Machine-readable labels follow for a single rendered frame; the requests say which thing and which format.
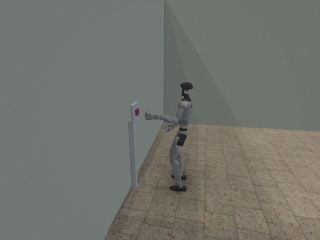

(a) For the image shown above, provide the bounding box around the button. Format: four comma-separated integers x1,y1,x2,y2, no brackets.
135,108,140,116

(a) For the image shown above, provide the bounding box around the robot thigh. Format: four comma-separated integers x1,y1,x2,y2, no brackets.
169,135,185,167
173,132,181,159

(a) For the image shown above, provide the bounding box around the left robot upper arm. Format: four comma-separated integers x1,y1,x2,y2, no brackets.
173,101,188,124

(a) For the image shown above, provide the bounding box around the left robot thigh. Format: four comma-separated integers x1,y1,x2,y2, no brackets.
169,135,185,167

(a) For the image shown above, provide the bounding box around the panel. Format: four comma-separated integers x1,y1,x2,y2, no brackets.
128,101,139,188

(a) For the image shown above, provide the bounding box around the robot left hand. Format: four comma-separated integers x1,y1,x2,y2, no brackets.
144,111,154,120

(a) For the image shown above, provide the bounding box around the right robot thigh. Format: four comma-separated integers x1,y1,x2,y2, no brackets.
173,132,181,159

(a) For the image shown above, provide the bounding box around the robot right hand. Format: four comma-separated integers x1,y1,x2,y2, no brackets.
162,123,175,133

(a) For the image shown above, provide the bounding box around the robot left forearm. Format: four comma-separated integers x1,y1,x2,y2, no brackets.
153,113,177,124

